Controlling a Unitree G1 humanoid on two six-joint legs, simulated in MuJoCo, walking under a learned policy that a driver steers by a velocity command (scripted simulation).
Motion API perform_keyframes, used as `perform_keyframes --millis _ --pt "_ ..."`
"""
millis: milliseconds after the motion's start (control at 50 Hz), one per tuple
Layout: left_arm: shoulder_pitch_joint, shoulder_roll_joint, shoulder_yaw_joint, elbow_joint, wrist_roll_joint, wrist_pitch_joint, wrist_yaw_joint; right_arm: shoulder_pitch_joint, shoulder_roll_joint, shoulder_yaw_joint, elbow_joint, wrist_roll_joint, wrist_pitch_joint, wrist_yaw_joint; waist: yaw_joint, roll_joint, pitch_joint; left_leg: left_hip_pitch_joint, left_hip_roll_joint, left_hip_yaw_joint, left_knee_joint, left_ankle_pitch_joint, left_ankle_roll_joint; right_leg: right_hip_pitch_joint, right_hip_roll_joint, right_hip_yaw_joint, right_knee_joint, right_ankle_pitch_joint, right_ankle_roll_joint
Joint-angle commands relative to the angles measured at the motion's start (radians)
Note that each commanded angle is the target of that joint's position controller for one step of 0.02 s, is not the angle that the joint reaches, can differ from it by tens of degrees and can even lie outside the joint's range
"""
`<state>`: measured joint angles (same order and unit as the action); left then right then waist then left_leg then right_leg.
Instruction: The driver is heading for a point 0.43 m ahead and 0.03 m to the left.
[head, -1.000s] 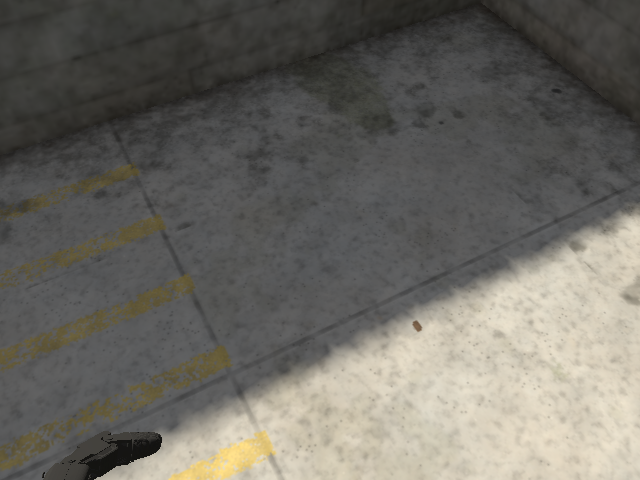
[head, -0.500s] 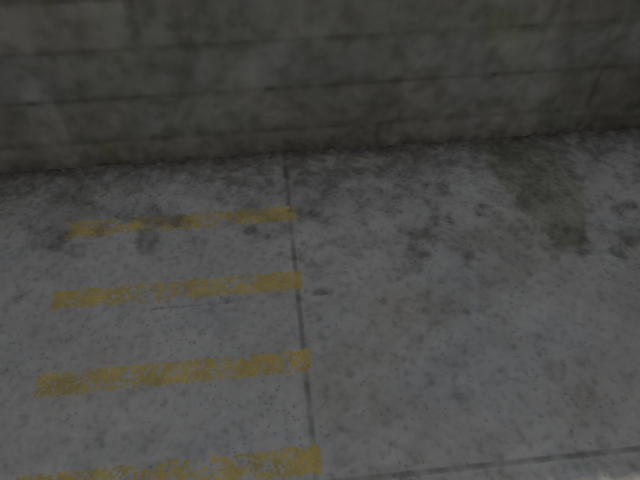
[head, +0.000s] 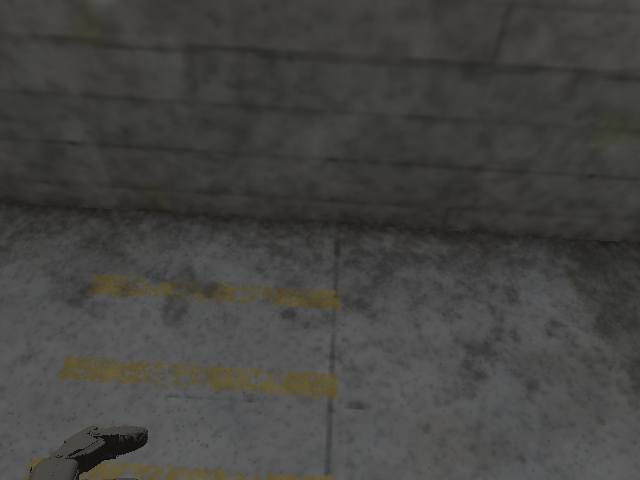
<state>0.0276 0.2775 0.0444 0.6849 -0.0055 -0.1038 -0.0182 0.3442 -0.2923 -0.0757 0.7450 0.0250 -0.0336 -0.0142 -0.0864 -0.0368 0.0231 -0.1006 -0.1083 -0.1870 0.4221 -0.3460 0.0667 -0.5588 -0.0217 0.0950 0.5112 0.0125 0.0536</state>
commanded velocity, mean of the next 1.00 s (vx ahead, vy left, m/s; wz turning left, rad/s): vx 0.30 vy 0.00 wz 0.36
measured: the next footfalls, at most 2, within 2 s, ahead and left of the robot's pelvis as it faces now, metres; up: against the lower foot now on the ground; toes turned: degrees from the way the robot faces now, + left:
right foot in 0.06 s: +0.21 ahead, -0.14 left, +0.00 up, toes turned +6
left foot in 0.56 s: +0.42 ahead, +0.18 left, +0.00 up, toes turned +19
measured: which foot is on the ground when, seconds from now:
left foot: down 0.00-0.06, up 0.08-0.54, down 0.56-1.00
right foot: up 0.00-0.04, down 0.06-0.56, up 0.58-0.90, down 0.92-1.00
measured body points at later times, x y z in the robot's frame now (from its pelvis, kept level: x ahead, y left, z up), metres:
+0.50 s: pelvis +0.26 +0.00 +0.00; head +0.30 +0.02 +0.44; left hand +0.18 +0.29 -0.13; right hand +0.55 -0.15 -0.08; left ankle +0.38 +0.18 -0.71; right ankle +0.17 -0.14 -0.74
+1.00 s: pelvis +0.38 +0.05 +0.00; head +0.39 +0.05 +0.45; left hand +0.39 +0.35 -0.12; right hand +0.60 -0.13 -0.12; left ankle +0.39 +0.17 -0.74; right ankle +0.44 -0.07 -0.74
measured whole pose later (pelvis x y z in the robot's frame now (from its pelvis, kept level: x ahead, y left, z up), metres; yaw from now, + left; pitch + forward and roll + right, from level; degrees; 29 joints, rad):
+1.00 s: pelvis +0.38 +0.05 +0.00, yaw +20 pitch +0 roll +1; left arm 0.19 0.27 0.01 0.83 0.03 0.02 0.03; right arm 0.14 -0.25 -0.02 0.78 -0.03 -0.02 0.02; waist 0.00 0.01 0.02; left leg -0.31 -0.05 0.01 0.50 -0.18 0.03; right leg -0.30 -0.05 0.02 0.56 -0.26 0.04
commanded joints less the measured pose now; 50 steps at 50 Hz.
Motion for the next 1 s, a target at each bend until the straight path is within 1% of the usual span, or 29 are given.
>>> perform_keyframes --millis 20,40,60,80,100,120,140,160,200,300,400,480,500,540,560,580,600,620,640,660,680,740,780,840,880,920,940,960,1000 --pt "0.009 0.135 0.048 -0.063 -0.006 -0.031 -0.004 -0.017 -0.149 -0.041 -0.056 -0.002 -0.002 -0.008 0.072 0.173 -0.037 -0.047 0.243 -0.233 0.0 0.258 0.111 0.181 0.018 -0.019 -0.047 -0.064 -0.044" --pt "0.101 0.157 0.062 -0.039 0.001 -0.036 0.002 -0.024 -0.12 -0.031 -0.064 -0.005 -0.003 -0.006 0.12 0.164 -0.085 -0.069 0.199 -0.21 0.094 0.302 0.083 0.321 0.009 -0.028 -0.076 -0.065 -0.074" --pt "0.236 0.204 0.076 -0.026 0.019 -0.04 0.01 -0.021 -0.062 -0.008 -0.08 -0.016 -0.006 -0.001 0.178 0.08 -0.213 -0.164 0.139 -0.137 0.343 0.221 0.047 0.56 -0.133 0.102 -0.06 -0.125 -0.135" --pt "0.337 0.293 0.096 0.002 0.035 -0.028 0.01 0.119 0.008 0.013 -0.108 0.004 -0.016 -0.001 0.128 -0.227 -0.342 -0.51 -0.013 0.004 0.685 -0.198 -0.027 0.897 -0.368 0.549 -0.136 -0.31 -0.3" --pt "0.342 0.225 0.085 0.009 0.007 -0.022 0.003 0.133 -0.086 0.002 -0.094 0.02 -0.019 -0.003 0.139 -0.242 -0.318 -0.674 0.062 0.0 0.848 -0.242 -0.042 0.899 -0.417 0.74 -0.205 -0.578 -0.324" --pt "0.293 0.148 0.064 -0.007 0.003 -0.016 0.007 0.03 -0.157 -0.017 -0.097 0.016 -0.013 -0.004 0.17 -0.126 -0.183 -0.71 0.104 0.003 0.896 -0.145 -0.049 0.784 -0.366 0.586 -0.227 -0.596 -0.276" --pt "0.243 0.124 0.054 -0.011 0.011 -0.008 0.01 -0.039 -0.16 -0.021 -0.11 0.003 -0.008 -0.005 0.162 -0.058 -0.105 -0.686 0.137 0.04 0.884 -0.069 -0.054 0.664 -0.32 0.432 -0.231 -0.465 -0.24" --pt "0.21 0.103 0.045 -0.004 0.015 -0.003 0.011 -0.078 -0.148 -0.023 -0.124 -0.008 -0.007 -0.002 0.147 -0.043 -0.048 -0.662 0.163 0.043 0.84 -0.019 -0.058 0.566 -0.278 0.326 -0.25 -0.339 -0.229" --pt "0.191 0.083 0.038 0.01 0.019 -0.006 0.015 -0.071 -0.11 -0.023 -0.131 0.003 0.001 0.01 0.114 -0.083 -0.02 -0.59 0.202 0.059 0.777 0.03 -0.057 0.472 -0.228 0.182 -0.296 -0.213 -0.213" --pt "0.209 0.136 0.057 0.052 0.011 -0.014 0.017 -0.131 -0.055 -0.008 -0.169 -0.002 0.017 0.018 0.112 -0.041 0.0 -0.641 0.227 0.085 0.616 0.142 -0.081 0.474 -0.247 0.014 -0.359 -0.031 -0.251" --pt "0.224 0.165 0.059 0.083 0.005 0.004 0.024 -0.266 -0.027 0.008 -0.198 -0.006 0.0 0.046 0.156 -0.015 0.039 -0.568 0.203 0.158 0.333 0.36 -0.067 0.488 -0.21 -0.165 -0.348 0.107 -0.212" --pt "0.272 0.21 0.066 0.126 -0.02 0.032 0.035 -0.321 -0.037 0.004 -0.241 -0.013 -0.01 0.067 0.15 -0.037 0.027 -0.47 0.14 0.212 0.175 0.306 -0.034 0.564 -0.236 -0.199 -0.237 0.38 -0.185" --pt "0.268 0.228 0.068 0.128 -0.024 0.034 0.038 -0.305 -0.055 -0.002 -0.242 -0.023 -0.01 0.07 0.128 -0.052 0.001 -0.409 0.11 0.226 0.148 0.273 -0.013 0.577 -0.244 -0.197 -0.177 0.509 -0.177" --pt "0.25 0.222 0.062 0.13 -0.03 0.038 0.041 -0.106 -0.127 -0.039 -0.185 -0.03 -0.01 0.061 0.005 -0.033 -0.114 -0.12 0.055 0.237 0.038 0.392 0.039 0.531 -0.194 -0.243 0.083 0.567 -0.124" --pt "0.273 0.182 0.044 0.116 -0.003 0.028 0.039 -0.017 -0.192 -0.055 -0.165 -0.038 0.0 0.038 -0.03 0.043 -0.197 0.121 0.155 0.126 0.073 0.722 0.078 0.357 -0.14 -0.261 0.308 0.29 -0.075" --pt "0.377 0.067 0.004 0.094 0.048 0.016 0.019 -0.03 -0.256 -0.045 -0.183 -0.063 0.009 0.015 0.061 0.311 -0.336 0.46 0.452 -0.231 0.211 1.319 0.259 0.004 -0.003 -0.237 0.693 -0.708 -0.004" --pt "0.442 0.141 0.002 0.141 0.019 0.014 0.002 0.017 -0.207 -0.029 -0.194 -0.072 -0.002 0.021 0.002 0.212 -0.589 0.507 0.569 -0.434 0.128 1.203 0.388 -0.007 0.024 -0.015 0.869 -0.783 0.005" --pt "0.321 0.198 0.022 0.121 -0.019 0.025 -0.001 -0.023 -0.175 -0.023 -0.184 -0.059 -0.003 0.029 -0.017 0.138 -0.471 0.397 0.484 -0.284 0.08 1.088 0.334 -0.047 -0.025 0.0 0.872 -0.695 0.003" --pt "0.248 0.18 0.014 0.09 -0.016 0.034 0.008 -0.098 -0.149 -0.015 -0.17 -0.032 -0.007 0.032 0.015 0.109 -0.31 0.256 0.421 -0.177 0.045 0.96 0.276 -0.105 -0.058 -0.037 0.797 -0.616 0.003" --pt "0.221 0.168 0.012 0.098 0.001 0.049 0.022 -0.154 -0.115 -0.002 -0.166 -0.026 -0.01 0.03 0.044 0.058 -0.225 0.109 0.386 -0.131 0.004 0.878 0.241 -0.069 -0.084 -0.038 0.731 -0.556 0.012" --pt "0.241 0.166 0.013 0.102 0.008 0.067 0.031 -0.195 -0.108 0.003 -0.158 -0.033 -0.011 0.03 0.088 0.066 -0.183 -0.033 0.363 -0.089 -0.041 0.831 0.225 0.026 -0.095 -0.034 0.675 -0.514 0.018" --pt "0.323 0.122 0.006 0.123 0.012 0.103 0.05 -0.277 -0.112 0.002 -0.135 -0.055 -0.02 0.035 0.155 0.129 -0.165 -0.234 0.313 0.02 -0.105 0.775 0.214 0.216 -0.071 -0.065 0.497 -0.456 0.033" --pt "0.29 0.106 -0.002 0.117 0.02 0.113 0.059 -0.289 -0.11 0.001 -0.112 -0.053 -0.019 0.032 0.143 0.141 -0.171 -0.239 0.296 0.042 -0.112 0.657 0.2 0.255 -0.068 -0.065 0.349 -0.402 0.032" --pt "0.229 0.113 -0.003 0.107 0.018 0.128 0.06 -0.272 -0.117 0.004 -0.077 -0.051 -0.006 0.026 0.11 0.147 -0.154 -0.257 0.294 0.015 -0.149 0.25 0.174 0.314 -0.053 -0.069 0.196 -0.294 0.02" --pt "0.213 0.116 0.001 0.104 0.026 0.131 0.058 -0.298 -0.093 0.017 -0.069 -0.045 -0.001 0.033 0.128 0.151 -0.11 -0.315 0.261 0.007 -0.146 -0.059 0.12 0.392 -0.03 -0.086 0.056 -0.216 -0.004" --pt "0.195 0.142 0.001 0.082 0.044 0.126 0.059 -0.24 -0.045 0.039 -0.034 -0.053 -0.003 0.038 0.12 0.1 -0.062 -0.351 0.198 0.023 -0.103 -0.198 0.029 0.438 -0.092 -0.014 -0.075 -0.178 -0.048" --pt "0.146 0.209 0.011 0.063 0.041 0.123 0.063 -0.189 -0.045 0.038 -0.025 -0.058 -0.004 0.038 0.062 -0.003 -0.025 -0.346 0.129 0.089 -0.048 -0.15 -0.015 0.365 -0.154 0.052 -0.102 -0.223 -0.095" --pt "0.123 0.176 0.007 0.082 0.038 0.119 0.057 -0.183 -0.027 0.044 -0.019 -0.063 0.001 0.034 0.044 -0.102 -0.031 -0.195 0.103 0.15 -0.006 -0.024 -0.043 0.214 -0.151 0.065 -0.15 -0.399 -0.12" --pt "0.097 0.111 -0.016 0.081 0.046 0.101 0.041 -0.218 -0.061 0.036 -0.011 -0.06 0.011 0.023 0.058 -0.098 -0.023 -0.089 0.117 0.142 0.024 0.109 -0.04 0.156 -0.107 0.029 -0.171 -0.442 -0.077"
